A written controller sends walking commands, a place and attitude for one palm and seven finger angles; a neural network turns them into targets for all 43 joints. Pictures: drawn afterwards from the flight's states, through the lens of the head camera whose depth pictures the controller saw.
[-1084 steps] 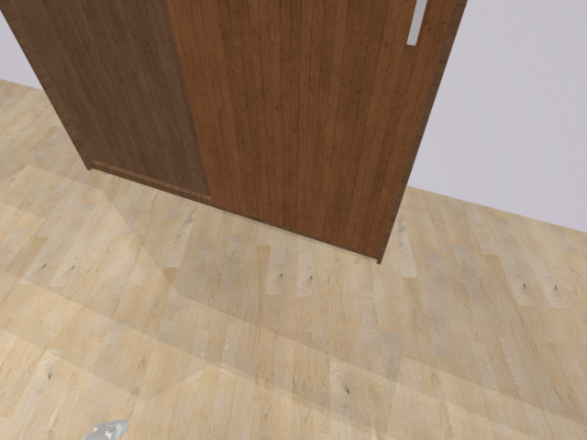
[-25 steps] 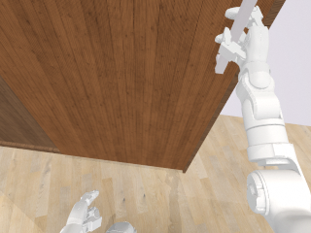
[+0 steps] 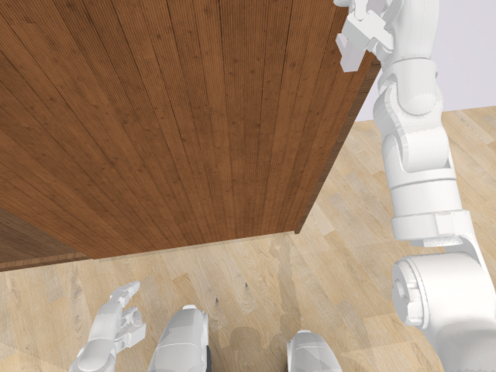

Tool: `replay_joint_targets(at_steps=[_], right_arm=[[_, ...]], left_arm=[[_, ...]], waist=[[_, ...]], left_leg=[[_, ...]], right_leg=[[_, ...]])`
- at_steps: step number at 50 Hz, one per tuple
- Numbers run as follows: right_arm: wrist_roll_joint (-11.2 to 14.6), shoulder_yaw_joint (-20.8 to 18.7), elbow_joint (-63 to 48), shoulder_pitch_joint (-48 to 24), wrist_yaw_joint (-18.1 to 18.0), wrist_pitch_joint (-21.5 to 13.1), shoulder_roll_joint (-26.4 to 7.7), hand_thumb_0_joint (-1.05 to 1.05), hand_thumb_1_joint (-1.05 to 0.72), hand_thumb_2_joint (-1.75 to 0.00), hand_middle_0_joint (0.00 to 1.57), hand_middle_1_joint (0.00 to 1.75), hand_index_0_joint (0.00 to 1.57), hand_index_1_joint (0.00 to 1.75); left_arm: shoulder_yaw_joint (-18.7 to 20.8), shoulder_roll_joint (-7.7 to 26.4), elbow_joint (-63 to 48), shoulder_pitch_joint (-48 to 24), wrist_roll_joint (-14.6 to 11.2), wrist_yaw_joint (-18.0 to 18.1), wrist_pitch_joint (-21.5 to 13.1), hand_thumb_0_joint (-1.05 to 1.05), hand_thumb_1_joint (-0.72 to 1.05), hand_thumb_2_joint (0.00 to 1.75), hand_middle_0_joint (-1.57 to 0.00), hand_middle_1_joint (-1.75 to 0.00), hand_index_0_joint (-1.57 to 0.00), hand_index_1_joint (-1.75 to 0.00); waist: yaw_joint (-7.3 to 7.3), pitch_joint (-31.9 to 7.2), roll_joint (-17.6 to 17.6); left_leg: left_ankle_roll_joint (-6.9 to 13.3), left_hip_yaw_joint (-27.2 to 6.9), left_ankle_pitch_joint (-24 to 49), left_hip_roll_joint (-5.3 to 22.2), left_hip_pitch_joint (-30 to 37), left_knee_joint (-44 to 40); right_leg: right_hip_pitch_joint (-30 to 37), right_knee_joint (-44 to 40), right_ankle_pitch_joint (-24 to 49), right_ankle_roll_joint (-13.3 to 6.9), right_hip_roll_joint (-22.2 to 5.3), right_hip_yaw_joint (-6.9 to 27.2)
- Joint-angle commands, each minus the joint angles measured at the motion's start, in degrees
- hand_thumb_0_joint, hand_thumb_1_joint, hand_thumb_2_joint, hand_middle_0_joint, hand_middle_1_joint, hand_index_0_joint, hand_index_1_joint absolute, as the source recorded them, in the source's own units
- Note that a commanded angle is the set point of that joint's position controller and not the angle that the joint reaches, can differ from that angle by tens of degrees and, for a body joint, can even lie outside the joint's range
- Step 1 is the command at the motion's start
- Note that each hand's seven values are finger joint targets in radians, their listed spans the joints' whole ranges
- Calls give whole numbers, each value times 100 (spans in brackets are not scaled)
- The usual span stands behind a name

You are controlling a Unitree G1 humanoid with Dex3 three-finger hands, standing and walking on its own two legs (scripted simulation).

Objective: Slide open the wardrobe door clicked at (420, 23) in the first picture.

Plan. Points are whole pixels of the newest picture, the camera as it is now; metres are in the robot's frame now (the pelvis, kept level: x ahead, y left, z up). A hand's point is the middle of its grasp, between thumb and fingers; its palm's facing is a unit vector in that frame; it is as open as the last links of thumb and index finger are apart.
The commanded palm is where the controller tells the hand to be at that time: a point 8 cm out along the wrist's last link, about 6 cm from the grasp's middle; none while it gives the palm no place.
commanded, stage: step sideways, sliding the door along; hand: right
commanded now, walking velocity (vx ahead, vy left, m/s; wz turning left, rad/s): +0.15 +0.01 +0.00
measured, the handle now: out of the picture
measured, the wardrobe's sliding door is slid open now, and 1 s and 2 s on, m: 0.00 0.18 0.32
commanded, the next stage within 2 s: none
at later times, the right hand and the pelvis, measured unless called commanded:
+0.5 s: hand (311, 20) +0.47 -0.09 +0.24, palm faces +0.38 +0.92 -0.05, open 7.0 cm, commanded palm +0.44 -0.03 +0.23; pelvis +0.10 +0.13 +0.01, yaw -8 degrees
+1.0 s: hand (192, 36) +0.44 +0.04 +0.24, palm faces +0.12 +0.99 +0.11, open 7.6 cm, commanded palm +0.42 +0.08 +0.23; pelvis +0.18 +0.13 +0.00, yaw -5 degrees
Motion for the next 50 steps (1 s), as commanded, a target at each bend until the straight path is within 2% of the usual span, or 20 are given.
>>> replay_joint_targets(at_steps=[1, 7, 9, 11, 12, 15, 17, 19, 20, 24, 32, 34, 35, 36, 37, 40, 43, 45, 46, 50], right_arm=[[-204, 1270, -2526, -3583, 636, -820, 967, 0, -90, -90, 45, 140, 45, 140], [-107, 1215, -3055, -2798, 621, -747, 802, 0, -90, -90, 45, 140, 45, 140], [-212, 1038, -3255, -2487, 596, -720, 481, 0, -90, -90, 45, 140, 45, 140], [-330, 547, -3293, -1695, 475, -538, -227, 0, -90, -90, 45, 140, 45, 140], [-292, 545, -3847, -1751, 476, -536, -284, 0, -90, -90, 45, 140, 45, 140], [-146, 1192, -4870, -1411, 429, -716, 623, 0, -90, -90, 45, 140, 45, 140], [-138, 1385, -5127, -1293, 341, -905, 803, 0, -90, -90, 45, 140, 45, 140], [-96, 1741, -5526, -1189, 410, -1027, 1189, 0, -90, -90, 45, 140, 45, 140], [-200, 1700, -5154, -988, 475, -1046, 1263, 0, -90, -90, 45, 140, 45, 140], [-263, 2169, -5914, -877, 517, -967, 1489, 0, -90, -90, 45, 140, 45, 140], [-292, 2404, -6892, 665, 515, -773, 1487, 0, -90, -90, 45, 140, 45, 140], [-359, 2338, -7056, 1102, 482, -744, 1384, 0, -90, -90, 45, 140, 45, 140], [-436, 2256, -7110, 1349, 405, -724, 1234, 0, -90, -90, 45, 140, 45, 140], [-493, 2113, -7095, 1781, 290, -622, 1114, 0, -90, -90, 45, 140, 45, 140], [-449, 2246, -7496, 2232, 205, -566, 1177, 0, -90, -90, 45, 140, 45, 140], [-392, 3101, -8764, 2695, 327, -851, 1884, 0, -90, -90, 45, 140, 45, 140], [-491, 3562, -8982, 3273, 379, -1171, 2176, 0, -90, -90, 45, 140, 45, 140], [-490, 4027, -9093, 3638, 499, -1398, 2451, 0, -90, -90, 45, 140, 45, 140], [-640, 4173, -8674, 4163, 536, -1494, 2411, 0, -90, -90, 45, 140, 45, 140], [-847, 3531, -8753, 3857, 520, -1448, 1909, 0, -90, -90, 45, 140, 45, 140]], left_arm=[[313, 772, -823, 111, -27, -22, -287, 0, 90, 90, -20, -30, -20, -30], [71, 490, -1129, -86, -33, 25, -610, 0, 90, 90, -20, -30, -20, -30], [8, 363, -1129, -170, -73, 36, -638, 0, 90, 90, -20, -30, -20, -30], [-48, 214, -1093, -409, -80, 188, -611, 0, 90, 90, -20, -30, -20, -30], [1, 299, -1190, -419, -74, 222, -596, 0, 90, 90, -20, -30, -20, -30], [-177, 117, -1098, -530, -73, 276, -825, 0, 90, 90, -20, -30, -20, -30], [-80, 240, -1121, -582, -32, 254, -778, 0, 90, 90, -20, -30, -20, -30], [211, 571, -1385, -361, -76, 19, -742, 0, 90, 90, -20, -30, -20, -30], [289, 646, -1321, -196, -117, -174, -767, 0, 90, 90, -20, -30, -20, -30], [114, 395, -1498, -169, -55, -283, -915, 0, 90, 90, -20, -30, -20, -30], [-186, 224, -1916, -205, 15, -344, -1006, 0, 90, 90, -20, -30, -20, -30], [-231, 184, -1944, -338, -6, -345, -991, 0, 90, 90, -20, -30, -20, -30], [-166, 202, -1949, -378, -50, -316, -921, 0, 90, 90, -20, -30, -20, -30], [-72, 278, -1905, -509, -23, -262, -835, 0, 90, 90, -20, -30, -20, -30], [-48, 184, -2069, -393, -20, -269, -764, 0, 90, 90, -20, -30, -20, -30], [-212, 9, -2130, -406, -45, -386, -954, 0, 90, 90, -20, -30, -20, -30], [-139, -21, -2135, -443, 50, -534, -852, 0, 90, 90, -20, -30, -20, -30], [50, 234, -2311, -387, 34, -669, -892, 0, 90, 90, -20, -30, -20, -30], [60, 364, -2474, -186, -50, -727, -875, 0, 90, 90, -20, -30, -20, -30], [-142, 239, -2284, -140, 139, -584, -826, 0, 90, 90, -20, -30, -20, -30]], waist=[[1011, -3687, -1219], [947, -3618, -1825], [828, -3727, -544], [622, -3893, 1651], [566, -3865, 2358], [788, -3799, 1455], [875, -4094, 1083], [794, -4578, -491], [703, -4659, -420], [867, -3946, -1368], [826, -3278, -1226], [757, -3241, -370], [694, -3282, 843], [572, -3371, 1937], [488, -3270, 2253], [757, -3254, 1274], [886, -3677, 1022], [641, -4239, -639], [588, -4524, -592], [754, -3326, -751]], left_leg=[[-214, 184, 481, 165, -233, -784], [-350, 909, 1410, -315, 1507, -3037], [-290, 454, 3804, 108, 2771, -3966], [396, -1460, 8053, 1704, 4202, -3492], [413, -1537, 8205, 1779, 4271, -3270], [395, -644, 7959, 1351, 4237, -2681], [-30, 34, 6629, 859, 3407, -1997], [-259, 145, 297, 134, 284, -937], [-85, -169, -586, 25, -184, -507], [-185, 152, 111, 44, -285, -1013], [-351, 764, 1913, -242, 787, -2739], [-390, 619, 3792, -42, 1655, -3160], [-106, -345, 6609, 587, 2162, -3274], [604, -2023, 9493, 1386, 3292, -3156], [503, -2355, 10219, 1674, 3754, -3048], [603, -1869, 8409, 1381, 3620, -2895], [272, -866, 6409, 547, 2566, -2348], [-81, -161, 643, 28, 210, -809], [-17, -289, -531, 93, -135, 71], [-174, 91, -552, 115, -779, 261]], right_leg=[[2668, -723, 3507, -1296, -1098, 317], [2348, 29, 3895, -647, -540, -490], [1461, 972, 2617, -491, -34, -550], [-858, 2603, -1830, -470, 927, -182], [-929, 2967, -2135, -273, 755, 129], [-768, 690, -1444, -419, 635, 50], [1001, -1224, 1909, -371, 260, -439], [4042, -316, 7910, -1222, -1508, 924], [4346, -94, 7753, -1385, -1642, 477], [3886, -108, 6374, -1058, -1132, -417], [2942, 821, 5802, -736, -930, -1214], [2093, 1628, 4866, -672, -748, -1114], [1182, 2475, 3357, -506, -289, -1022], [-520, 3157, -684, -278, 603, -666], [-1165, 3268, -2351, -310, 775, -38], [-1122, 1689, -1834, -415, 660, 285], [997, -592, 1283, -313, 505, -416], [3346, -403, 6065, -1029, -1276, 493], [3571, -134, 6664, -1299, -1600, 508], [2830, -462, 6203, -1155, -1597, -195]])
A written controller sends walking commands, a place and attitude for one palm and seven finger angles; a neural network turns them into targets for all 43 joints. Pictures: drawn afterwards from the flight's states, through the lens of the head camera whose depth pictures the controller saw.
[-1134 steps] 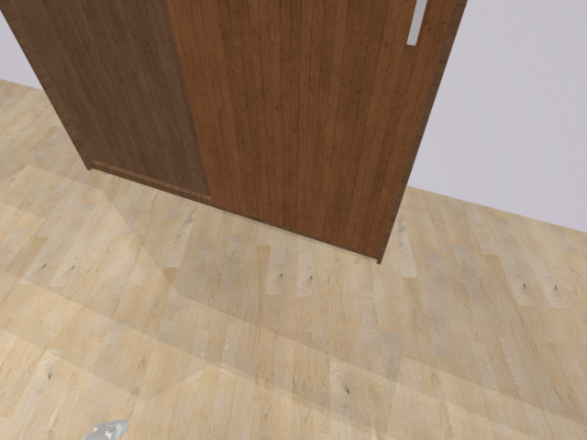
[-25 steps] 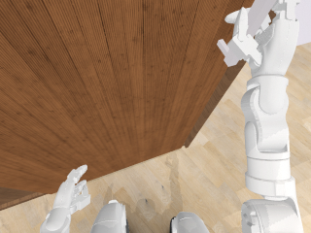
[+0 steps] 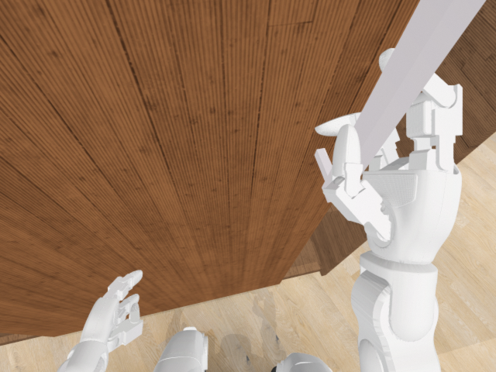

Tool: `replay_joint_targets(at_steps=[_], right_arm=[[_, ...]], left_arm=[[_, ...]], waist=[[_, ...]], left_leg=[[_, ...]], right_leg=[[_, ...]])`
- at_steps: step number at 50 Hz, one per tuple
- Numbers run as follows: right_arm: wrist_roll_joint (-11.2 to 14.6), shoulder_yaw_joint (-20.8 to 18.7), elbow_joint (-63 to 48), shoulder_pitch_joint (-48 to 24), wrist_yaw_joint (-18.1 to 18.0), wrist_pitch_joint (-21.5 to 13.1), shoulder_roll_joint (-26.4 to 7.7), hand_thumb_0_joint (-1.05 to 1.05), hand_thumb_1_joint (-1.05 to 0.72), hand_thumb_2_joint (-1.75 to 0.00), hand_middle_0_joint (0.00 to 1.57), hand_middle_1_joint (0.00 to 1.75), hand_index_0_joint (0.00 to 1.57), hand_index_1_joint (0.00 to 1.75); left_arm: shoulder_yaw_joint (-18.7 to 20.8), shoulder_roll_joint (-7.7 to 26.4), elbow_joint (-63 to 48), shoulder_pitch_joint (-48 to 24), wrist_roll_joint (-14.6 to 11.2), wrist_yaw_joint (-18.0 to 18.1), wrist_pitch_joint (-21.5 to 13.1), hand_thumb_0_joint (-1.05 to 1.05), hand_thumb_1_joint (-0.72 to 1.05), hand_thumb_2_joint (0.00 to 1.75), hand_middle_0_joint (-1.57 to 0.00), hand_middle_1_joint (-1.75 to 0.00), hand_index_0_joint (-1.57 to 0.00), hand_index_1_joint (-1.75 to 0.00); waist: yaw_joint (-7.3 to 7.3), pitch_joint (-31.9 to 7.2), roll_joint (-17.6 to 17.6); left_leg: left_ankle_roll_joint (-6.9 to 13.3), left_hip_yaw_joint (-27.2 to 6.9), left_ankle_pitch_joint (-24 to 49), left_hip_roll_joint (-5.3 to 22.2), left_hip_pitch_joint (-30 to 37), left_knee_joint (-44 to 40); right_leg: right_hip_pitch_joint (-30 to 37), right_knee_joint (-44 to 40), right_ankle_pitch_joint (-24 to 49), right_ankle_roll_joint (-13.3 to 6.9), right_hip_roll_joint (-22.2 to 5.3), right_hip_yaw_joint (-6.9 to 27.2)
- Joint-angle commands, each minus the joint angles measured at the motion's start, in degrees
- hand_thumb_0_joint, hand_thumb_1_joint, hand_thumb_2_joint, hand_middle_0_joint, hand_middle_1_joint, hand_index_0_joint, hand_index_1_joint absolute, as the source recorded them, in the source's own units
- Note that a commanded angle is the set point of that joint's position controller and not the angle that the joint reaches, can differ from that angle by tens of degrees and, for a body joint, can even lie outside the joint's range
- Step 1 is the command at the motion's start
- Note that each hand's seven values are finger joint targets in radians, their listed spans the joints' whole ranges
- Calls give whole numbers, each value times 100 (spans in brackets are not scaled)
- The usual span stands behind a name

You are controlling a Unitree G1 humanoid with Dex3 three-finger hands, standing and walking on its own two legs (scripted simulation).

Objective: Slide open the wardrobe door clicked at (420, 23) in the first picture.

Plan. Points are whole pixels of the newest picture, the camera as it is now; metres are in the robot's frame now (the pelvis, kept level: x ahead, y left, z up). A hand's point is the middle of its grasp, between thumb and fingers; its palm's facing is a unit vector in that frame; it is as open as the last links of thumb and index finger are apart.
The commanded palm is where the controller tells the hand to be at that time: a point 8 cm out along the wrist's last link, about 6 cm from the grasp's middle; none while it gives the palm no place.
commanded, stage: step sideways, sliding the door along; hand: right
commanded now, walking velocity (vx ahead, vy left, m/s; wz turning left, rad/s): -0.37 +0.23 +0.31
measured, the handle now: (371, 91) +0.32 -0.10 +0.29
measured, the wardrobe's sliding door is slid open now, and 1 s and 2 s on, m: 0.18 0.32 0.44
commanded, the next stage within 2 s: none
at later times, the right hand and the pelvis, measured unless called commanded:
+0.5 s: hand (193, 204) +0.25 +0.04 +0.25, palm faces -0.21 +0.97 +0.07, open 7.1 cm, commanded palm +0.24 +0.02 +0.23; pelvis -0.05 +0.06 +0.01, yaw +12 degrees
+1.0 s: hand (156, 201) +0.25 +0.07 +0.25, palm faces -0.04 +1.00 -0.01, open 6.7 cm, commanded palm +0.22 +0.09 +0.24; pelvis -0.16 +0.14 +0.00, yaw +15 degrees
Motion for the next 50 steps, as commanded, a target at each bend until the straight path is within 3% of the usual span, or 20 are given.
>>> replay_joint_targets(at_steps=[1, 7, 11, 13, 15, 16, 17, 19, 25, 29, 30, 31, 32, 33, 36, 39, 44, 47, 49, 50], right_arm=[[179, 1727, -2114, -1875, 672, -1517, -30, 0, -90, -90, 45, 140, 45, 140], [285, 958, -1503, -1483, 601, -1363, -568, 0, -90, -90, 45, 140, 45, 140], [353, 486, -1281, -1707, 602, -1377, -877, 0, -90, -90, 45, 140, 45, 140], [345, 335, -1299, -1694, 574, -1395, -986, 0, -90, -90, 45, 140, 45, 140], [463, 132, -1051, -1311, 470, -1281, -1113, 0, -90, -90, 45, 140, 45, 140], [541, 78, -894, -1082, 390, -1212, -1128, 0, -90, -90, 45, 140, 45, 140], [561, 312, -1248, -1407, 396, -1320, -999, 0, -90, -90, 45, 140, 45, 140], [480, 460, -1689, -1824, 412, -1514, -716, 0, -90, -90, 45, 140, 45, 140], [338, -387, -1002, -2183, 365, -1616, -1388, 0, -90, -90, 45, 140, 45, 140], [423, -626, -334, -2952, 489, -1472, -1524, 0, -90, -90, 45, 140, 45, 140], [455, -659, -183, -3219, 520, -1454, -1582, 0, -90, -90, 45, 140, 45, 140], [509, -732, -3, -3419, 542, -1452, -1698, 0, -90, -90, 45, 140, 45, 140], [551, -620, 237, -3753, 620, -1445, -1462, 0, -90, -90, 45, 140, 45, 140], [470, -859, 810, -3789, 643, -1353, -1584, 0, -90, -90, 45, 140, 45, 140], [615, -876, 477, -5214, 730, -1212, -1422, 0, -90, -90, 45, 140, 45, 140], [643, -423, 1582, -4838, 693, -831, -872, 0, -90, -90, 45, 140, 45, 140], [695, -215, 1826, -5626, 654, -790, -777, 0, -90, -90, 45, 140, 45, 140], [687, -87, 1889, -6045, 623, -859, -643, 0, -90, -90, 45, 140, 45, 140], [657, -251, 2097, -6170, 562, -848, -937, 0, -90, -90, 45, 140, 45, 140], [598, -526, 2250, -6168, 484, -816, -1324, 0, -90, -90, 45, 140, 45, 140]], left_arm=[[-227, 223, -1084, -764, 110, -58, -429, 0, 90, 90, -20, -30, -20, -30], [-358, 110, -914, -805, 206, 52, -227, 0, 90, 90, -20, -30, -20, -30], [-425, 3, -808, -1046, 190, 90, -238, 0, 90, 90, -20, -30, -20, -30], [-459, -85, -852, -1226, 117, 129, -303, 0, 90, 90, -20, -30, -20, -30], [-402, -247, -954, -1379, 136, 219, -392, 0, 90, 90, -20, -30, -20, -30], [-329, -230, -860, -1162, 229, 249, -387, 0, 90, 90, -20, -30, -20, -30], [-393, -225, -810, -1256, 218, 224, -358, 0, 90, 90, -20, -30, -20, -30], [-542, -357, -481, -1239, 274, 118, -311, 0, 90, 90, -20, -30, -20, -30], [-355, -266, -486, -1338, 296, 149, 119, 0, 90, 90, -20, -30, -20, -30], [-276, -109, -524, -1070, 213, 213, 349, 0, 90, 90, -20, -30, -20, -30], [-240, -41, -512, -937, 200, 233, 379, 0, 90, 90, -20, -30, -20, -30], [-168, 91, -615, -1091, 196, 274, 401, 0, 90, 90, -20, -30, -20, -30], [-71, 253, -738, -1177, 263, 273, 368, 0, 90, 90, -20, -30, -20, -30], [-93, 113, -638, -1266, 304, 290, 326, 0, 90, 90, -20, -30, -20, -30], [-90, 175, -528, -1474, 331, 300, 367, 0, 90, 90, -20, -30, -20, -30], [8, 410, -252, -938, 168, 250, 444, 0, 90, 90, -20, -30, -20, -30], [-5, 423, -294, -791, 26, 261, 394, 0, 90, 90, -20, -30, -20, -30], [-56, 367, -271, -851, -70, 211, 244, 0, 90, 90, -20, -30, -20, -30], [-134, 254, -269, -935, -188, 217, 183, 0, 90, 90, -20, -30, -20, -30], [-150, 134, -269, -949, -202, 263, 200, 0, 90, 90, -20, -30, -20, -30]], waist=[[700, -2619, -1015], [738, -2277, -1279], [730, -2273, -1153], [636, -2349, -357], [349, -2427, 1923], [384, -2480, 2198], [436, -2493, 1776], [748, -2757, 901], [581, -3639, 1216], [842, -3494, 879], [966, -3475, 566], [957, -3038, -213], [916, -2650, -1396], [749, -2465, -815], [659, -2057, -946], [620, -1945, -846], [843, -2381, -1439], [868, -2700, -1950], [763, -3033, -1035], [717, -3215, 90]], left_leg=[[-138, 339, -362, 162, -1052, 602], [-225, 935, 764, -107, -309, -1093], [-147, 995, 1769, -280, 907, -2315], [31, 447, 3881, 226, 1910, -2628], [1022, -2234, 8471, 1759, 2216, -3535], [878, -2378, 8357, 2005, 2122, -3675], [627, -1972, 7264, 1902, 2267, -3706], [793, -1214, 6552, 1474, 3076, -3603], [660, -856, 5412, 1080, 3424, -4010], [414, -498, 3658, 712, 2447, -4169], [256, -357, 2979, 550, 1812, -3795], [72, -123, 2339, 152, 885, -2949], [-130, 149, 436, -332, -217, -1356], [-28, -496, 244, -383, -403, 213], [-136, -1020, 681, -23, -515, 1244], [-243, -122, 1031, -134, -373, 334], [-343, 670, 354, -356, 847, -2140], [-299, 904, 1133, -514, 1606, -3517], [-156, 609, 2783, -63, 2630, -4352], [166, -44, 4533, 741, 3377, -4059]], right_leg=[[2708, -572, 6900, -643, -1889, 677], [2500, -149, 6763, -319, -1746, -27], [1845, 817, 6356, -297, -1791, 49], [713, 1667, 4325, -199, -1411, 216], [-692, 3486, -2055, 188, 490, 659], [-617, 3721, -2336, 160, 527, 1199], [-768, 3544, -1925, 148, 412, 1526], [-932, 2684, -1431, 286, 333, 1243], [-186, 1018, -1033, 244, 762, 584], [860, -777, -114, 107, 594, 299], [1549, -1471, 618, -31, 227, 499], [1980, -1810, 1433, -325, -750, 1385], [2017, -2064, 3251, -1045, -2416, 3166], [1705, -1857, 4413, -1470, -2961, 3341], [763, -1782, 3096, -1222, -2593, 2248], [1272, -1537, 2947, -658, -1753, 953], [1780, -1048, 4355, -506, -1533, 889], [1861, -375, 4411, -247, -1161, 851], [1303, 268, 3315, -234, -680, 859], [304, 874, 1723, -310, -319, 776]])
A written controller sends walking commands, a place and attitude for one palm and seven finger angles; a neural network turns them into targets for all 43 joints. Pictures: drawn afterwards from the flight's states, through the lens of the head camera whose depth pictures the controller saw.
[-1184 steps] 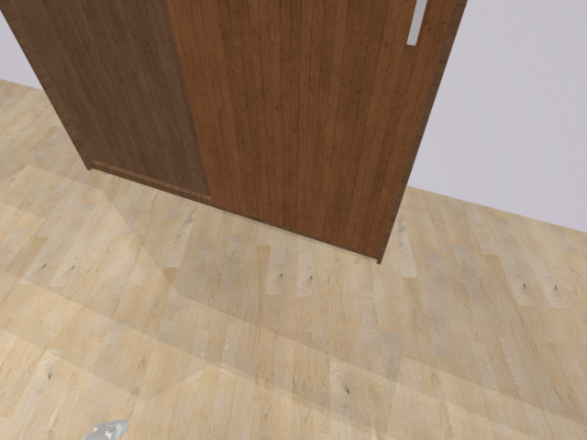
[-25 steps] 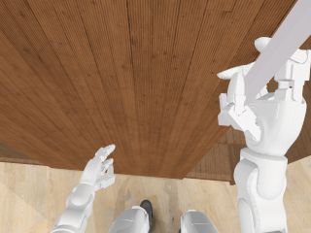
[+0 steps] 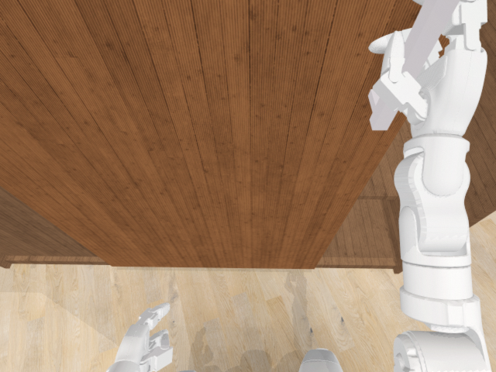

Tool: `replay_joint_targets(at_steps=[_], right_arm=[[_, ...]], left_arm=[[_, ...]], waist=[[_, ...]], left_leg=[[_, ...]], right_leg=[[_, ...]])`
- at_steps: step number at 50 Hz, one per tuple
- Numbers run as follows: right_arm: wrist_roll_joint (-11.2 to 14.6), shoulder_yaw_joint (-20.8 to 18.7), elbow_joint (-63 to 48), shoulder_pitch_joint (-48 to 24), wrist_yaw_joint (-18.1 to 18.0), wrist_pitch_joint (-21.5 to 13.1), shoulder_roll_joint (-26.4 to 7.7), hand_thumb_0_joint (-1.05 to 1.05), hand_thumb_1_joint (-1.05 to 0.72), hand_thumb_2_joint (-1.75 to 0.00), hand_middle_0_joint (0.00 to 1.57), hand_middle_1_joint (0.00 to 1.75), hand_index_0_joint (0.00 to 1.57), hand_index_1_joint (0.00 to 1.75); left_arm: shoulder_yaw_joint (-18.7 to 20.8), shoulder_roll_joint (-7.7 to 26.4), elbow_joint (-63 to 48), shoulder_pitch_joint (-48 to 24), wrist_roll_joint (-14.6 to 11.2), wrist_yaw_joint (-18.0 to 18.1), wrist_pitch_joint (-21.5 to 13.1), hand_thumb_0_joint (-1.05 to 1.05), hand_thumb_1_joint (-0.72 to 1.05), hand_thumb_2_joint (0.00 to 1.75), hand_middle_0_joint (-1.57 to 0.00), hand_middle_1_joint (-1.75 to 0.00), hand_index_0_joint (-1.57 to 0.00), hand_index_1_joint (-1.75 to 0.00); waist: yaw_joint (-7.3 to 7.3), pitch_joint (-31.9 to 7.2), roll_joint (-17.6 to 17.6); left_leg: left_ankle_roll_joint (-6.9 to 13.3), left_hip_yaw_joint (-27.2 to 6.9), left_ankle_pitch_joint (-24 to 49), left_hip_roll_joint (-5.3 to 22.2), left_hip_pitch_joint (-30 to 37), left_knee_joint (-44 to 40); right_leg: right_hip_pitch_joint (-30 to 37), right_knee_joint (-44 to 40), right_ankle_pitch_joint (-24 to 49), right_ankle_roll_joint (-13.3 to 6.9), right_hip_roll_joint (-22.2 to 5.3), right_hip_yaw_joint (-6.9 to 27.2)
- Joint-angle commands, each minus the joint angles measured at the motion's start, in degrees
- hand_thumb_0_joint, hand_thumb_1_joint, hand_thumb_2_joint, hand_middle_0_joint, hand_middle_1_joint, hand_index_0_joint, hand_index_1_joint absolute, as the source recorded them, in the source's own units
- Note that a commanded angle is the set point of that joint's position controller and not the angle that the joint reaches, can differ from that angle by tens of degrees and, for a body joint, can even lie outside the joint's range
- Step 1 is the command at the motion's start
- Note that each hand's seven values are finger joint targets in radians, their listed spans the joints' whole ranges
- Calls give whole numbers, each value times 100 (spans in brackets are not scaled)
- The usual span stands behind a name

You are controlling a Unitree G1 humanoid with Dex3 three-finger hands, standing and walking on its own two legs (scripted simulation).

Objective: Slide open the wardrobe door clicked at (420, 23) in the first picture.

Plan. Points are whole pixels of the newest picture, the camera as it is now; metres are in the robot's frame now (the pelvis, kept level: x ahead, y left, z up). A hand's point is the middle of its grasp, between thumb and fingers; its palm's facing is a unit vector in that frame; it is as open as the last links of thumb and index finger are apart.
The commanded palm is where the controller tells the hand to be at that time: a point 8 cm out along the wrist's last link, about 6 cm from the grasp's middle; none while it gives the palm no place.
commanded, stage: step sideways, sliding the door along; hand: right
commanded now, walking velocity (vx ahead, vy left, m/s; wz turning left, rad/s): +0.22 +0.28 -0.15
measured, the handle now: (420, 17) +0.42 -0.20 +0.29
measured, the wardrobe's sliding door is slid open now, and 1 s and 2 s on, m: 0.32 0.44 0.57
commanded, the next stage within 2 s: stop walking and hold the door there in 1.98 s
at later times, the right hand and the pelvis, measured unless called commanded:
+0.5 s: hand (355, 71) +0.39 -0.14 +0.25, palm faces +0.47 +0.88 -0.07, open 6.6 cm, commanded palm +0.36 -0.09 +0.25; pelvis +0.02 +0.12 -0.01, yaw -9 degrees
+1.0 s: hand (272, 77) +0.39 -0.05 +0.25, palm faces +0.23 +0.97 -0.01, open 6.8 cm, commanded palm +0.37 +0.00 +0.24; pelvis +0.08 +0.11 +0.01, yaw -9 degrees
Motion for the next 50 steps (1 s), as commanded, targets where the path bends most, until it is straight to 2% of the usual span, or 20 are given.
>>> replay_joint_targets(at_steps=[1, 3, 6, 7, 8, 9, 10, 12, 15, 19, 22, 26, 29, 31, 32, 33, 34, 35, 38, 50], right_arm=[[-150, 1246, -1257, -2665, 348, -712, -225, 0, -90, -90, 45, 140, 45, 140], [-92, 1071, -1318, -2875, 343, -756, -298, 0, -90, -90, 45, 140, 45, 140], [72, 1605, -1533, -3519, 368, -814, 447, 0, -90, -90, 45, 140, 45, 140], [158, 1738, -1490, -3653, 406, -872, 625, 0, -90, -90, 45, 140, 45, 140], [221, 1912, -1541, -3829, 470, -933, 835, 0, -90, -90, 45, 140, 45, 140], [221, 1834, -1145, -3850, 498, -868, 763, 0, -90, -90, 45, 140, 45, 140], [170, 1655, -794, -4075, 558, -769, 661, 0, -90, -90, 45, 140, 45, 140], [154, 1845, -1309, -4516, 617, -807, 699, 0, -90, -90, 45, 140, 45, 140], [69, 1823, -619, -4167, 609, -578, 744, 0, -90, -90, 45, 140, 45, 140], [104, 1869, -751, -4264, 613, -548, 713, 0, -90, -90, 45, 140, 45, 140], [38, 1855, -929, -4077, 594, -582, 591, 0, -90, -90, 45, 140, 45, 140], [-99, 1513, -1287, -3335, 459, -567, -122, 0, -90, -90, 45, 140, 45, 140], [-35, 2022, -2080, -3181, 468, -763, 619, 0, -90, -90, 45, 140, 45, 140], [-47, 2199, -2357, -3095, 427, -968, 768, 0, -90, -90, 45, 140, 45, 140], [-21, 2387, -2403, -2975, 456, -1026, 986, 0, -90, -90, 45, 140, 45, 140], [42, 2635, -2615, -2959, 520, -1059, 1229, 0, -90, -90, 45, 140, 45, 140], [27, 2786, -2350, -2823, 597, -1037, 1430, 0, -90, -90, 45, 140, 45, 140], [-82, 2703, -2243, -2951, 668, -1041, 1414, 0, -90, -90, 45, 140, 45, 140], [-70, 3164, -2814, -2984, 743, -1051, 1754, 0, -90, -90, 45, 140, 45, 140], [-113, 3252, -3548, -1702, 842, -786, 1613, 0, -90, -90, 45, 140, 45, 140]], left_arm=[[301, 737, -863, -989, -124, 159, -351, 0, 90, 90, -20, -30, -20, -30], [366, 838, -786, -1156, -70, 338, -229, 0, 90, 90, -20, -30, -20, -30], [296, 829, -593, -1138, -13, 426, -176, 0, 90, 90, -20, -30, -20, -30], [403, 1045, -649, -1027, -14, 406, -150, 0, 90, 90, -20, -30, -20, -30], [537, 1275, -750, -911, 49, 336, -133, 0, 90, 90, -20, -30, -20, -30], [520, 1207, -775, -882, 18, 176, -146, 0, 90, 90, -20, -30, -20, -30], [634, 1465, -858, -1022, -97, 50, -87, 0, 90, 90, -20, -30, -20, -30], [518, 1109, -785, -1226, -51, 65, -170, 0, 90, 90, -20, -30, -20, -30], [488, 1137, -797, -1003, -49, 81, -240, 0, 90, 90, -20, -30, -20, -30], [388, 1066, -955, -1008, -46, 160, -409, 0, 90, 90, -20, -30, -20, -30], [299, 962, -951, -997, -90, 209, -537, 0, 90, 90, -20, -30, -20, -30], [320, 887, -802, -1097, -77, 355, -545, 0, 90, 90, -20, -30, -20, -30], [198, 699, -825, -1149, -22, 427, -671, 0, 90, 90, -20, -30, -20, -30], [230, 755, -776, -1212, 29, 445, -682, 0, 90, 90, -20, -30, -20, -30], [298, 841, -894, -1196, 33, 381, -656, 0, 90, 90, -20, -30, -20, -30], [413, 1052, -1059, -1143, -3, 270, -697, 0, 90, 90, -20, -30, -20, -30], [443, 1071, -1107, -919, -49, 96, -683, 0, 90, 90, -20, -30, -20, -30], [530, 1181, -1138, -889, -69, -18, -704, 0, 90, 90, -20, -30, -20, -30], [380, 943, -1165, -800, -14, -97, -852, 0, 90, 90, -20, -30, -20, -30], [102, 828, -1532, -846, 161, -133, -869, 0, 90, 90, -20, -30, -20, -30]], waist=[[774, -3192, 858], [561, -3358, 2299], [1002, -3125, 1058], [1149, -3279, -174], [1097, -3365, -1406], [1039, -3545, -663], [965, -3219, -98], [943, -2943, -1196], [913, -2786, -1665], [894, -2942, -1746], [826, -3039, -1155], [651, -3053, 2040], [691, -3142, 1618], [809, -3346, 1068], [816, -3554, 619], [782, -3731, -353], [769, -3924, -506], [727, -3717, -232], [873, -3290, -1096], [794, -2722, -676]], left_leg=[[835, -857, 5234, 1348, 2058, -355], [1116, -984, 5992, 1502, 2676, 189], [745, 116, 4290, 892, 960, 1175], [411, 500, 2602, 384, -795, 2224], [260, 250, -1118, -65, -2593, 3167], [430, -547, -1421, 15, -2363, 3850], [401, -704, -1237, 110, -2388, 3975], [278, -545, -1057, 314, -2348, 3452], [190, 20, -483, 100, -1433, 2687], [98, 479, -266, -265, -381, 1314], [83, 360, 1318, -153, 425, -198], [754, -1967, 6816, 1749, 1987, -107], [895, -1208, 6983, 1487, 2278, 550], [562, -511, 6057, 903, 1723, 1175], [298, -215, 4692, 601, 725, 1472], [146, -44, 1504, 231, -1053, 2023], [284, -329, -1154, 116, -1587, 2600], [365, -433, -1263, -25, -1884, 2971], [284, -142, -871, -24, -2175, 2858], [169, 317, 563, -234, -1781, 1166]], right_leg=[[-493, 1671, -984, -1252, 1193, -338], [-1156, 2322, -2017, -898, 1342, -143], [865, -538, 276, -958, 1148, -468], [2694, -1050, 2509, -1175, 435, 252], [3929, -730, 5107, -1722, -1071, 2081], [3753, -628, 4782, -2000, -1455, 2492], [2923, -765, 3803, -2154, -1477, 1903], [2762, -705, 3478, -2211, -1009, 1182], [1921, -888, 2387, -1738, -295, 7], [1724, -620, 2183, -1454, -5, -435], [1668, 223, 1999, -1091, 436, -486], [-663, 2287, -1922, -690, 1634, -89], [-667, 993, -1647, -923, 1481, 122], [641, -768, 691, -870, 1367, -413], [1904, -1007, 3316, -989, 813, -217], [3480, -381, 6303, -1431, -219, 641], [3805, -203, 7424, -1777, -727, 820], [3742, -182, 6613, -1789, -686, 252], [3582, -241, 6155, -1586, -265, -183], [3301, 395, 5930, -1434, -306, -550]])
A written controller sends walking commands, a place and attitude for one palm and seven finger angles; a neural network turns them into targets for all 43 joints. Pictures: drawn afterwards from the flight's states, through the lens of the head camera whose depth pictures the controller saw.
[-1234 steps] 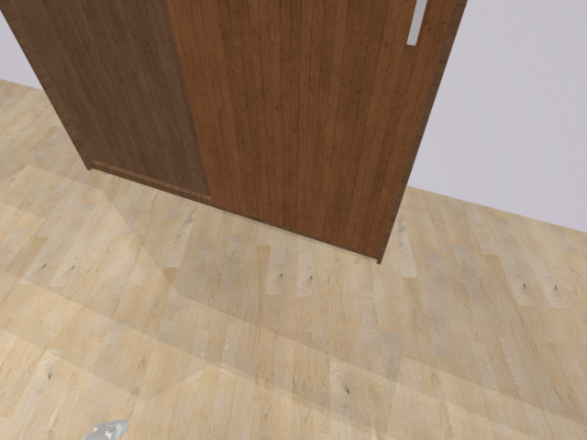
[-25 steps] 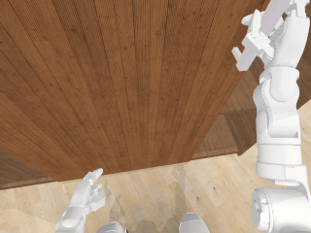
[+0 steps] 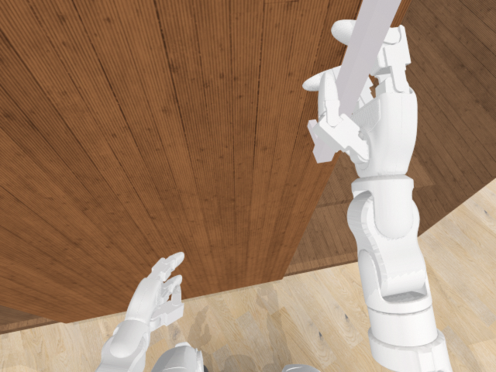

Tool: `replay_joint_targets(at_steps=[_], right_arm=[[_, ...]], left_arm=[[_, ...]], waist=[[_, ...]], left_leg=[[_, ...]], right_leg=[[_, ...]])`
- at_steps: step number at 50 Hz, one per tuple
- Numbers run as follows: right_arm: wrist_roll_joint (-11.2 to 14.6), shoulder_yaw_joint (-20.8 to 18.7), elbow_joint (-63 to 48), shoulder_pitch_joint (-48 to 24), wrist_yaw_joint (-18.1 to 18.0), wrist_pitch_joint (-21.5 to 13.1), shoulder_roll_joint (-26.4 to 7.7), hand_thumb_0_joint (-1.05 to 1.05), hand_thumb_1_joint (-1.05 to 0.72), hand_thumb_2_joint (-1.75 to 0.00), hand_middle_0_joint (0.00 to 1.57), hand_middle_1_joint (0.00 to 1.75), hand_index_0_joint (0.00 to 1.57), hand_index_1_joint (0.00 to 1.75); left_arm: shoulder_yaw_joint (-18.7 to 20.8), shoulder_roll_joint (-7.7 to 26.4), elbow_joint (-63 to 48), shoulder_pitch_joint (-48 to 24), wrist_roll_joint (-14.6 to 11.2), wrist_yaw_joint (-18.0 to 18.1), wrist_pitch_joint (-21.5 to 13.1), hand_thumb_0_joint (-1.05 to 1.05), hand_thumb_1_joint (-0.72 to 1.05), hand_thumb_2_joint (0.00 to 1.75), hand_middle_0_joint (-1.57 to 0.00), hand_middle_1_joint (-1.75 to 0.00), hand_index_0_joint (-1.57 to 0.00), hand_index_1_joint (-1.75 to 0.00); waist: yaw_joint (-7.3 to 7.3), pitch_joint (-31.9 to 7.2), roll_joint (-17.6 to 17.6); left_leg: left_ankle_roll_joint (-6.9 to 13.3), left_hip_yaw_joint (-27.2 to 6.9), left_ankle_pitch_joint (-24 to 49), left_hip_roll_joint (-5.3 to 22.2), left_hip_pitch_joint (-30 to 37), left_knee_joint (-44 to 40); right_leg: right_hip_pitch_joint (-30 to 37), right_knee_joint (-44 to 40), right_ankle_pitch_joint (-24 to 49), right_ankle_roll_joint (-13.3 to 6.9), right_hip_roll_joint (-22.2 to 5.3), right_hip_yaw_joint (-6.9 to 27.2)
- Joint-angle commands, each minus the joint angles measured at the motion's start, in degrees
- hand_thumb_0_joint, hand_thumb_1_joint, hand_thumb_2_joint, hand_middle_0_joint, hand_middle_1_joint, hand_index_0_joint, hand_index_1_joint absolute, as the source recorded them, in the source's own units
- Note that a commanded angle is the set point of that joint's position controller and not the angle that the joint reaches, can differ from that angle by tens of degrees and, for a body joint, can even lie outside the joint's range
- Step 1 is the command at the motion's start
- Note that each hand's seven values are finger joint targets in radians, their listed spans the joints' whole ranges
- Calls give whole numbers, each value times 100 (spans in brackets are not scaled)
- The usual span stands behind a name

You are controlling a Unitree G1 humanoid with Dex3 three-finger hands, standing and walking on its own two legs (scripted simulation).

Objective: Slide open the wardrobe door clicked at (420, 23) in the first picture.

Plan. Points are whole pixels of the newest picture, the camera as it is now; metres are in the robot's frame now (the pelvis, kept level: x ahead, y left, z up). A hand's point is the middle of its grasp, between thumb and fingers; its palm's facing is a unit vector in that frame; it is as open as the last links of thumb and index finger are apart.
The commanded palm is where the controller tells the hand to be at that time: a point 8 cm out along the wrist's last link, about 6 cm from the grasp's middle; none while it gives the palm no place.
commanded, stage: step sideways, sliding the door along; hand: right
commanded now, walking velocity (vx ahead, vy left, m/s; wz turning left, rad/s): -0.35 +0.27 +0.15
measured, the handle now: (346, 57) +0.37 -0.14 +0.28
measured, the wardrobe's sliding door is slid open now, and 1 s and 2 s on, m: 0.44 0.57 0.58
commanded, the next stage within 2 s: stop walking and hold the door there in 0.98 s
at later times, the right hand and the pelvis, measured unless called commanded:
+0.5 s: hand (246, 140) +0.32 -0.03 +0.24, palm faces -0.15 +0.99 -0.07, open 7.6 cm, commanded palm +0.31 -0.03 +0.22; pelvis +0.00 +0.02 +0.01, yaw +6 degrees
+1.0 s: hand (203, 135) +0.32 +0.01 +0.24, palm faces +0.07 +1.00 +0.03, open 6.8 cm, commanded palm +0.30 +0.03 +0.23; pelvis -0.10 +0.13 +0.00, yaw +5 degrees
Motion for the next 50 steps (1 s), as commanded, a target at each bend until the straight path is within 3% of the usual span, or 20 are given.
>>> replay_joint_targets(at_steps=[1, 3, 5, 7, 10, 13, 14, 16, 17, 22, 31, 33, 35, 36, 39, 42, 44, 45, 46, 50], right_arm=[[30, 2033, -2491, -2694, 759, -978, 746, 0, -90, -90, 45, 140, 45, 140], [7, 1955, -2613, -2446, 817, -1076, 712, 0, -90, -90, 45, 140, 45, 140], [-55, 1750, -2744, -2230, 800, -1159, 457, 0, -90, -90, 45, 140, 45, 140], [-92, 1574, -2677, -1440, 608, -1103, 311, 0, -90, -90, 45, 140, 45, 140], [-73, 2016, -3239, -1335, 656, -1333, 658, 0, -90, -90, 45, 140, 45, 140], [-166, 1695, -3296, -1349, 631, -1623, 201, 0, -90, -90, 45, 140, 45, 140], [-135, 1640, -3231, -1307, 645, -1668, 92, 0, -90, -90, 45, 140, 45, 140], [-84, 1636, -2958, -1121, 736, -1708, 130, 0, -90, -90, 45, 140, 45, 140], [-232, 1465, -2346, -1135, 700, -1638, 261, 0, -90, -90, 45, 140, 45, 140], [-267, 985, -1935, -1667, 624, -1345, 25, 0, -90, -90, 45, 140, 45, 140], [-12, 1006, -1468, -2472, 601, -1090, 161, 0, -90, -90, 45, 140, 45, 140], [2, 948, -1386, -2810, 556, -1076, 29, 0, -90, -90, 45, 140, 45, 140], [0, 533, -1071, -2844, 448, -1050, -593, 0, -90, -90, 45, 140, 45, 140], [139, 394, -1118, -2655, 382, -948, -700, 0, -90, -90, 45, 140, 45, 140], [190, 774, -1228, -3204, 406, -1051, -30, 0, -90, -90, 45, 140, 45, 140], [256, 672, -1068, -3633, 404, -1238, -256, 0, -90, -90, 45, 140, 45, 140], [333, 835, -900, -3859, 558, -1228, -49, 0, -90, -90, 45, 140, 45, 140], [175, 638, -280, -3987, 588, -1147, -89, 0, -90, -90, 45, 140, 45, 140], [197, 737, -525, -4326, 641, -1166, -18, 0, -90, -90, 45, 140, 45, 140], [252, 523, 234, -4926, 565, -936, -153, 0, -90, -90, 45, 140, 45, 140]], left_arm=[[297, 771, -846, -387, -30, 19, -240, 0, 90, 90, -20, -30, -20, -30], [235, 698, -886, -511, -42, -2, -227, 0, 90, 90, -20, -30, -20, -30], [218, 598, -869, -688, -87, 43, -187, 0, 90, 90, -20, -30, -20, -30], [376, 556, -908, -769, -90, 134, -184, 0, 90, 90, -20, -30, -20, -30], [283, 467, -788, -737, -55, 137, -114, 0, 90, 90, -20, -30, -20, -30], [303, 366, -572, -849, 42, 107, 72, 0, 90, 90, -20, -30, -20, -30], [396, 445, -581, -828, 33, 91, 110, 0, 90, 90, -20, -30, -20, -30], [601, 852, -857, -791, -34, -18, 173, 0, 90, 90, -20, -30, -20, -30], [585, 818, -815, -779, 3, -80, 245, 0, 90, 90, -20, -30, -20, -30], [561, 722, -660, -775, 37, -70, 182, 0, 90, 90, -20, -30, -20, -30], [459, 747, -673, -735, -151, 54, -5, 0, 90, 90, -20, -30, -20, -30], [423, 638, -607, -639, -257, 52, -96, 0, 90, 90, -20, -30, -20, -30], [385, 446, -560, -773, -213, 186, -130, 0, 90, 90, -20, -30, -20, -30], [558, 647, -423, -734, -234, 259, -139, 0, 90, 90, -20, -30, -20, -30], [395, 487, -227, -758, -146, 304, -73, 0, 90, 90, -20, -30, -20, -30], [567, 676, -206, -737, -163, 311, 138, 0, 90, 90, -20, -30, -20, -30], [865, 1110, -445, -436, -191, 187, 144, 0, 90, 90, -20, -30, -20, -30], [909, 1148, -366, -321, -189, 26, 176, 0, 90, 90, -20, -30, -20, -30], [804, 1063, -393, -400, -156, -35, 176, 0, 90, 90, -20, -30, -20, -30], [819, 1170, -169, -392, -176, -81, 313, 0, 90, 90, -20, -30, -20, -30]], waist=[[1186, -2765, -581], [1108, -2765, -465], [1055, -3022, 507], [764, -3231, 2402], [1008, -3027, 1812], [1211, -3602, 1201], [1270, -3802, 1207], [1115, -3979, -520], [1127, -3659, -276], [1141, -2606, -895], [1203, -2543, -1112], [1150, -2824, -311], [1061, -2777, 1618], [970, -3046, 2350], [1202, -3148, 1353], [1333, -3474, 657], [1277, -3661, -662], [1234, -3652, -197], [1232, -3776, -954], [1288, -3142, -940]], left_leg=[[-22, 189, 715, -181, -277, -915], [20, 245, 1559, -186, 437, -1506], [256, -353, 4680, 507, 1706, -1656], [1358, -2472, 9806, 1801, 3445, -1440], [1177, -2059, 8340, 1716, 3387, -1278], [780, -950, 6719, 980, 2676, -775], [596, -643, 5396, 751, 1926, -474], [174, -396, -1288, 3, -642, 1193], [177, -617, -2087, -112, -927, 1667], [-18, -474, -731, 32, -729, 832], [-103, -48, 360, -250, 1051, -1309], [-121, -34, 1926, -52, 1448, -2395], [477, -1481, 5487, 1303, 1939, -2466], [914, -2270, 6001, 1681, 2102, -2361], [979, -1302, 5811, 1281, 2582, -1689], [495, -388, 4326, 641, 2155, -835], [166, -436, -643, 86, -367, 135], [250, -726, -1355, -14, -570, 883], [207, -929, -1366, 44, -653, 1237], [60, -615, -689, -22, -691, 1480]], right_leg=[[2236, 765, 6685, -625, -1322, 111], [1600, 1552, 6442, -540, -1244, 139], [336, 2808, 4707, -321, -758, 135], [-1769, 3967, -1634, -35, 621, 707], [-1974, 1827, -1777, -78, 215, 1173], [-177, -214, 1328, 135, 188, 377], [841, -678, 2929, 36, -215, 452], [2666, -286, 8274, -992, -2392, 2074], [2397, -174, 8291, -1228, -2387, 1701], [1459, -542, 6130, -880, -2004, 673], [423, -6, 3383, -471, -1499, 170], [294, 820, 2457, -255, -859, 197], [-1367, 2227, -1114, -15, 274, 252], [-1536, 2989, -1637, 112, 532, 707], [-1508, 1702, -1090, 61, 309, 839], [242, -1101, 2283, 154, -86, 238], [2400, -341, 6893, -906, -2257, 2195], [2319, -233, 6665, -1208, -2395, 1992], [2160, -264, 6015, -1180, -2322, 2052], [1584, -357, 4515, -928, -1902, 1341]])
